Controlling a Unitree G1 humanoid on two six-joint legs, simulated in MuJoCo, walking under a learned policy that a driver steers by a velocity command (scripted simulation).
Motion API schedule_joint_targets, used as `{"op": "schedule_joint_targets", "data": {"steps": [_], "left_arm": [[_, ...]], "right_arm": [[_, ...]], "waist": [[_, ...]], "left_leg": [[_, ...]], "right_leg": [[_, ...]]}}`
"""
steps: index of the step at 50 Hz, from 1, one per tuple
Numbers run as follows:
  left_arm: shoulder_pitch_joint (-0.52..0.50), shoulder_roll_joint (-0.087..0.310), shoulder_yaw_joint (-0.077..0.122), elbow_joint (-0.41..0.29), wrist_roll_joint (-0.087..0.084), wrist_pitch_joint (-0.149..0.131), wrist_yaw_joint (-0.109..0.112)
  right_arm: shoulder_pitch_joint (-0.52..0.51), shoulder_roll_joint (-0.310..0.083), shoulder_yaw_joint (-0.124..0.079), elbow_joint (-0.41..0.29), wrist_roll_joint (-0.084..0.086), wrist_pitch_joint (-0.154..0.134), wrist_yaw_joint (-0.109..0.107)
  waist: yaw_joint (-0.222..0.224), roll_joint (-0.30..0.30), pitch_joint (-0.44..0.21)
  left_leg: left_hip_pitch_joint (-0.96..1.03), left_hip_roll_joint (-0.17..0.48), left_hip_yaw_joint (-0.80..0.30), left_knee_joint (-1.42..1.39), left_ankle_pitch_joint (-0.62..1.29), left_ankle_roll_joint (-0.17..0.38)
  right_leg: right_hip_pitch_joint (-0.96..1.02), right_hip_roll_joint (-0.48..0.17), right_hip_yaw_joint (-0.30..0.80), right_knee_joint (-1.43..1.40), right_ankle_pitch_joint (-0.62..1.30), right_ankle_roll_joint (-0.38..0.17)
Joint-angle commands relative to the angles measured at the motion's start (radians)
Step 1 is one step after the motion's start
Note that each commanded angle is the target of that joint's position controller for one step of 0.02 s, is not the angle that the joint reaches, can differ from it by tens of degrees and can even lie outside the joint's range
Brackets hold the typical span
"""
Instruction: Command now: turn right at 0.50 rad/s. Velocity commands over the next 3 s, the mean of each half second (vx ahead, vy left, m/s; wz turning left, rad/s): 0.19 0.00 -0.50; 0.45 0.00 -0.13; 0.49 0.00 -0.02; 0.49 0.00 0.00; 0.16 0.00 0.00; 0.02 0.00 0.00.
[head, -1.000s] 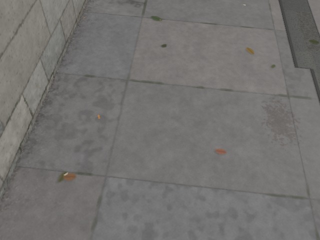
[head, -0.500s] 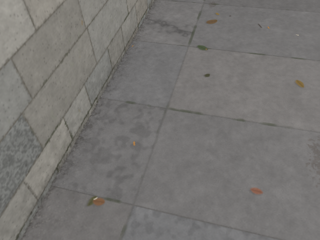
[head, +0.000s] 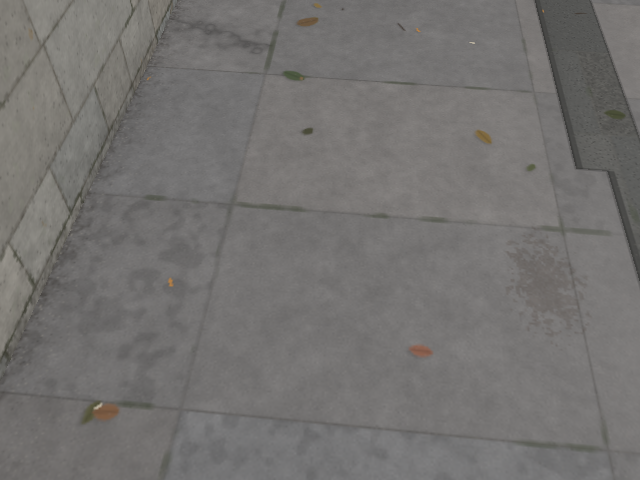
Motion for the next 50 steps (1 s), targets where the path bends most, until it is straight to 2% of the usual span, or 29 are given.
{"op": "schedule_joint_targets", "data": {"steps": [1, 3, 5, 6, 7, 8, 9, 10, 11, 12, 13, 16, 18, 22, 29, 32, 33, 34, 35, 36, 37, 38, 39, 40, 41, 43, 45, 48, 50], "left_arm": [[-0.049, 0.049, 0.001, -0.099, -0.010, 0.000, -0.015], [-0.072, 0.066, 0.009, -0.116, -0.006, 0.004, -0.015], [-0.034, 0.051, 0.009, -0.115, -0.006, -0.006, -0.010], [0.002, 0.075, 0.016, -0.109, 0.003, -0.020, -0.001], [0.071, 0.196, 0.039, -0.115, 0.014, -0.038, 0.008], [0.196, 0.300, 0.066, -0.093, -0.014, -0.032, 0.002], [0.213, 0.255, 0.059, -0.081, -0.010, -0.023, 0.007], [0.161, 0.204, 0.041, -0.082, 0.000, -0.013, 0.016], [0.097, 0.169, 0.030, -0.094, 0.003, -0.006, 0.022], [0.068, 0.155, 0.024, -0.100, -0.003, -0.011, 0.029], [0.059, 0.148, 0.023, -0.099, -0.009, -0.020, 0.024], [0.090, 0.159, 0.029, -0.081, -0.018, -0.051, 0.009], [0.128, 0.164, 0.031, -0.063, -0.020, -0.060, 0.008], [0.202, 0.139, 0.023, -0.025, -0.014, -0.078, 0.015], [0.298, 0.143, 0.016, 0.030, 0.002, -0.100, 0.023], [0.293, 0.148, 0.013, 0.047, 0.003, -0.104, 0.030], [0.279, 0.154, 0.012, 0.050, 0.000, -0.105, 0.032], [0.259, 0.156, 0.012, 0.052, -0.005, -0.109, 0.034], [0.233, 0.140, 0.006, 0.042, -0.015, -0.121, 0.032], [0.249, 0.056, -0.015, 0.006, -0.039, -0.133, 0.027], [0.250, 0.121, 0.004, 0.010, -0.015, -0.127, 0.030], [0.211, 0.135, 0.009, 0.022, 0.007, -0.119, 0.028], [0.176, 0.098, 0.000, 0.027, 0.010, -0.119, 0.017], [0.161, 0.079, -0.004, 0.030, 0.009, -0.117, 0.008], [0.157, 0.072, -0.005, 0.034, 0.018, -0.110, 0.002], [0.157, 0.064, -0.007, 0.051, 0.024, -0.099, -0.007], [0.094, 0.055, -0.009, 0.033, 0.021, -0.092, -0.008], [-0.062, 0.041, -0.019, -0.016, 0.020, -0.090, -0.010], [-0.150, 0.012, -0.034, -0.040, 0.015, -0.092, -0.015]], "right_arm": [[0.016, -0.160, -0.037, -0.038, 0.004, -0.006, 0.004], [0.021, -0.181, -0.047, -0.045, 0.001, -0.004, 0.012], [0.011, -0.194, -0.053, -0.045, 0.003, 0.001, 0.022], [0.042, -0.180, -0.054, -0.037, -0.003, 0.000, 0.028], [0.064, -0.101, -0.038, -0.077, -0.016, 0.003, 0.038], [-0.068, -0.094, -0.025, -0.157, -0.019, 0.013, 0.045], [-0.134, -0.116, -0.028, -0.166, -0.024, 0.015, 0.049], [-0.154, -0.113, -0.029, -0.161, -0.016, 0.008, 0.055], [-0.132, -0.118, -0.031, -0.140, -0.008, -0.002, 0.059], [-0.094, -0.122, -0.032, -0.120, -0.017, -0.008, 0.063], [-0.051, -0.125, -0.032, -0.101, -0.022, -0.009, 0.069], [-0.043, -0.111, -0.030, -0.088, -0.028, -0.010, 0.079], [-0.077, -0.108, -0.029, -0.093, -0.025, -0.010, 0.080], [-0.158, -0.097, -0.025, -0.101, -0.024, -0.020, 0.080], [-0.298, -0.074, -0.009, -0.147, -0.013, -0.046, 0.088], [-0.251, -0.076, -0.005, -0.146, -0.006, -0.057, 0.080], [-0.187, -0.073, -0.006, -0.127, -0.002, -0.063, 0.073], [-0.076, -0.084, -0.013, -0.088, -0.005, -0.071, 0.061], [0.074, -0.143, -0.031, -0.054, -0.015, -0.084, 0.041], [0.236, -0.258, -0.056, -0.041, -0.031, -0.084, 0.026], [0.242, -0.267, -0.063, -0.007, -0.009, -0.072, 0.031], [0.162, -0.195, -0.046, -0.022, 0.001, -0.065, 0.039], [0.082, -0.133, -0.033, -0.036, 0.002, -0.069, 0.047], [0.035, -0.095, -0.022, -0.043, -0.001, -0.073, 0.051], [0.035, -0.078, -0.015, -0.033, 0.001, -0.082, 0.051], [0.072, -0.079, -0.016, -0.008, 0.006, -0.100, 0.054], [0.117, -0.089, -0.018, 0.021, 0.018, -0.108, 0.054], [0.164, -0.079, -0.012, 0.053, 0.020, -0.105, 0.052], [0.188, -0.075, -0.007, 0.068, 0.018, -0.104, 0.050]], "waist": [[-0.025, 0.184, -0.042], [-0.040, 0.165, -0.050], [-0.004, 0.138, -0.068], [0.016, 0.058, -0.092], [0.013, -0.220, -0.147], [0.093, -0.270, -0.193], [0.108, -0.133, -0.129], [0.083, -0.106, -0.034], [0.046, -0.076, 0.011], [0.021, -0.109, 0.025], [-0.001, -0.104, 0.013], [-0.011, -0.045, -0.021], [0.002, -0.054, -0.019], [0.046, -0.083, 0.010], [0.097, -0.080, 0.040], [0.060, -0.095, 0.026], [0.024, -0.091, 0.011], [-0.034, -0.059, -0.028], [-0.111, 0.028, -0.121], [-0.152, 0.227, -0.270], [-0.123, 0.257, -0.239], [-0.081, 0.132, -0.087], [-0.055, 0.082, -0.010], [-0.026, 0.084, 0.017], [-0.010, 0.115, 0.027], [0.000, 0.123, -0.008], [0.005, 0.109, -0.012], [-0.015, 0.101, 0.011], [-0.034, 0.106, 0.024]], "left_leg": [[0.012, 0.261, -0.122, -0.073, 0.518, 0.165], [-0.001, 0.275, -0.106, -0.024, 0.455, 0.142], [-0.063, 0.260, -0.073, 0.081, 0.334, 0.093], [-0.137, 0.220, -0.026, 0.209, 0.188, 0.046], [-0.360, 0.105, 0.082, 0.528, -0.262, -0.028], [-0.561, -0.033, -0.029, 0.655, -0.402, -0.029], [-0.641, 0.008, -0.115, 0.717, -0.329, -0.012], [-0.672, 0.029, -0.122, 0.717, -0.229, 0.002], [-0.636, 0.055, -0.125, 0.664, -0.113, 0.002], [-0.582, 0.061, -0.120, 0.621, -0.032, -0.010], [-0.516, 0.056, -0.114, 0.613, 0.036, -0.020], [-0.498, 0.042, -0.107, 0.562, 0.115, -0.046], [-0.519, 0.041, -0.112, 0.496, 0.155, -0.059], [-0.523, 0.049, -0.114, 0.341, 0.223, -0.072], [-0.459, 0.021, -0.085, 0.173, 0.158, -0.034], [-0.309, -0.012, -0.060, 0.099, 0.067, -0.002], [-0.189, -0.037, -0.045, 0.049, 0.061, 0.010], [-0.011, -0.056, -0.046, -0.016, 0.091, 0.027], [0.218, 0.054, -0.172, -0.059, 0.051, 0.067], [0.493, 0.319, -0.565, -0.137, -0.204, 0.156], [0.445, 0.406, -0.816, -0.234, -0.278, 0.199], [0.326, 0.364, -0.710, -0.224, -0.311, 0.192], [0.213, 0.313, -0.590, -0.246, -0.220, 0.181], [0.126, 0.262, -0.494, -0.277, -0.096, 0.159], [0.088, 0.225, -0.424, -0.291, 0.022, 0.148], [0.084, 0.192, -0.335, -0.290, 0.281, 0.157], [0.107, 0.183, -0.277, -0.298, 0.436, 0.168], [0.114, 0.150, -0.199, -0.310, 0.571, 0.164], [0.094, 0.123, -0.157, -0.314, 0.597, 0.152]], "right_leg": [[0.038, -0.012, -0.042, -0.114, 0.012, -0.011], [0.089, 0.007, -0.096, -0.190, -0.003, -0.028], [0.218, 0.033, -0.111, -0.360, 0.104, -0.049], [0.329, 0.016, -0.030, -0.478, 0.205, -0.061], [0.486, -0.270, 0.382, -0.586, 0.324, -0.128], [0.540, -0.413, 0.663, -0.646, 0.353, -0.310], [0.529, -0.381, 0.654, -0.677, 0.069, -0.326], [0.450, -0.331, 0.591, -0.705, -0.149, -0.297], [0.385, -0.267, 0.517, -0.736, -0.219, -0.250], [0.336, -0.219, 0.461, -0.760, -0.175, -0.226], [0.298, -0.184, 0.416, -0.770, -0.103, -0.211], [0.321, -0.155, 0.366, -0.761, 0.025, -0.215], [0.338, -0.159, 0.377, -0.771, 0.008, -0.219], [0.358, -0.166, 0.376, -0.792, 0.011, -0.211], [0.402, -0.198, 0.379, -0.738, 0.188, -0.240], [0.384, -0.203, 0.370, -0.677, 0.355, -0.219], [0.347, -0.189, 0.352, -0.634, 0.430, -0.202], [0.295, -0.151, 0.310, -0.530, 0.548, -0.176], [0.189, -0.084, 0.231, -0.312, 0.551, -0.141], [-0.066, 0.036, 0.102, 0.025, 0.239, -0.090], [-0.223, 0.091, 0.081, 0.160, -0.117, -0.094], [-0.271, 0.016, 0.112, 0.225, -0.060, -0.108], [-0.257, -0.027, 0.098, 0.201, 0.022, -0.107], [-0.213, -0.061, 0.080, 0.161, 0.082, -0.099], [-0.187, -0.079, 0.064, 0.133, 0.107, -0.084], [-0.161, -0.080, 0.029, 0.138, 0.148, -0.061], [-0.203, -0.087, 0.008, 0.114, 0.191, -0.043], [-0.244, -0.093, -0.036, -0.016, 0.287, -0.019], [-0.189, -0.078, -0.067, -0.161, 0.357, -0.016]]}}
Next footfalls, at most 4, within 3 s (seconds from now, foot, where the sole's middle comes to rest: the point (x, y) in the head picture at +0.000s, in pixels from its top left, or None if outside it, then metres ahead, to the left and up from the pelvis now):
0.12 right None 0.05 -0.12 -0.77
0.70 left None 0.30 0.02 -0.77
1.18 right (451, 439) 0.56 -0.24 -0.77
1.76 left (400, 303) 0.90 -0.16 -0.77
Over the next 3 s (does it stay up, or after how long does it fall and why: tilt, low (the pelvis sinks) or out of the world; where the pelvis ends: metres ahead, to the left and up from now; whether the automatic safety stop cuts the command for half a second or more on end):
stays up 0.99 -0.26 0.01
